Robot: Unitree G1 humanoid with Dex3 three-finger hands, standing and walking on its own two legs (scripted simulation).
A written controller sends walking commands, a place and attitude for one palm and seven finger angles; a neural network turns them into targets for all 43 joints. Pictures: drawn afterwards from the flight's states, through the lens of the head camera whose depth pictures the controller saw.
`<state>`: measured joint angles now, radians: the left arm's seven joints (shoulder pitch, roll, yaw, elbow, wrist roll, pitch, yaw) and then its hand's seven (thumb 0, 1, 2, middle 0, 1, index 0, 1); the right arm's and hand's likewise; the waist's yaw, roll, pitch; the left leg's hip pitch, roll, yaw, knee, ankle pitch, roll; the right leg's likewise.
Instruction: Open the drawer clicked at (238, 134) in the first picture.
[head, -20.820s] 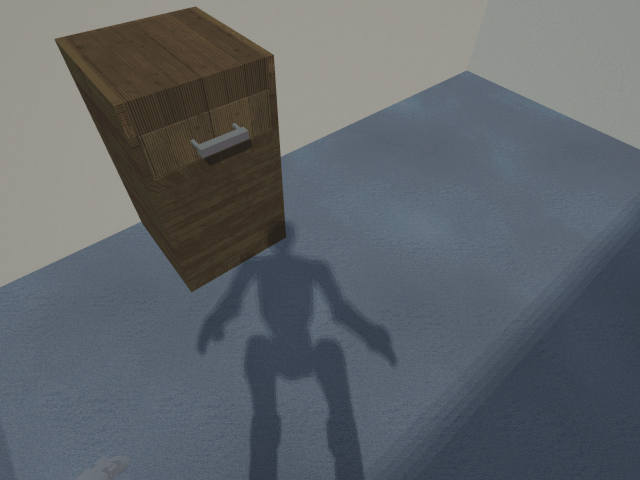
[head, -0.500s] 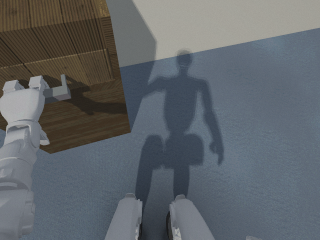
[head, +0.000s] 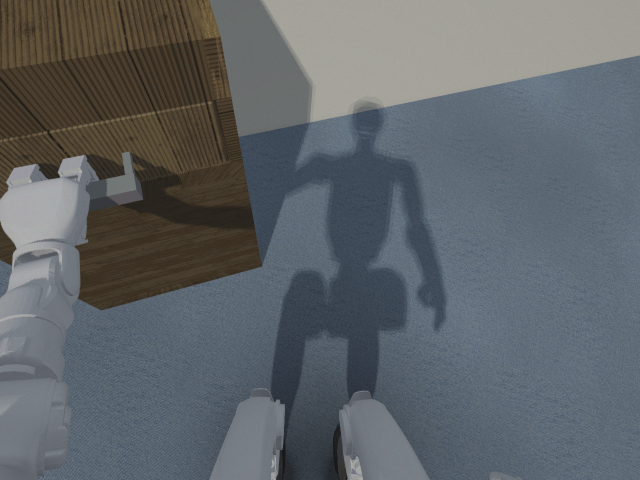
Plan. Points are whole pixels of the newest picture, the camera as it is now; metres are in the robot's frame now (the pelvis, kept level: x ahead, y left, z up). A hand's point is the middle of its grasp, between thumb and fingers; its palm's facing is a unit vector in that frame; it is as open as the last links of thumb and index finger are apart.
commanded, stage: close the thumb around the handle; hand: left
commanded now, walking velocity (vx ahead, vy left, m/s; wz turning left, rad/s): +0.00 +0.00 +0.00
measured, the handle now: (78, 184) +0.48 +0.33 -0.04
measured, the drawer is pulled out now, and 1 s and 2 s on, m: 0.00 0.04 0.11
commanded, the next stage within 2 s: pull the drawer open in 0.14 s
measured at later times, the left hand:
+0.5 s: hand (73, 233) +0.42 +0.33 -0.06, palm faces -0.06 -0.06 -1.00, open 6.0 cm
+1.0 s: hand (75, 258) +0.38 +0.32 -0.06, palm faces -0.05 -0.07 -1.00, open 6.0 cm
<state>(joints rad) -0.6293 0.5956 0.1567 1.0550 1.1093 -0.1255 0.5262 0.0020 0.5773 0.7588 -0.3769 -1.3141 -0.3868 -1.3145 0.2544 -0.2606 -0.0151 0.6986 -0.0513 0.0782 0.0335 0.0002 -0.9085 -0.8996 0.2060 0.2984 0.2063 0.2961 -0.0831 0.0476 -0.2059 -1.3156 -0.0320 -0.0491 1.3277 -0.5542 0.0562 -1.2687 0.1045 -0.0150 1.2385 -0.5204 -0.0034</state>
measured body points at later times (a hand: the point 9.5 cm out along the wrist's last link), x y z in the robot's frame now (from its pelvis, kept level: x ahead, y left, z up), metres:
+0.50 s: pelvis +0.01 +0.01 +0.01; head +0.16 +0.04 +0.43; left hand +0.41 +0.33 +0.00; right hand +0.07 -0.26 -0.11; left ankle +0.02 +0.08 -0.61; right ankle +0.02 -0.12 -0.61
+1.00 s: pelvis +0.02 +0.02 +0.03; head +0.16 +0.05 +0.45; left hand +0.38 +0.32 +0.00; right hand +0.13 -0.25 -0.10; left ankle +0.02 +0.08 -0.61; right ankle +0.02 -0.12 -0.61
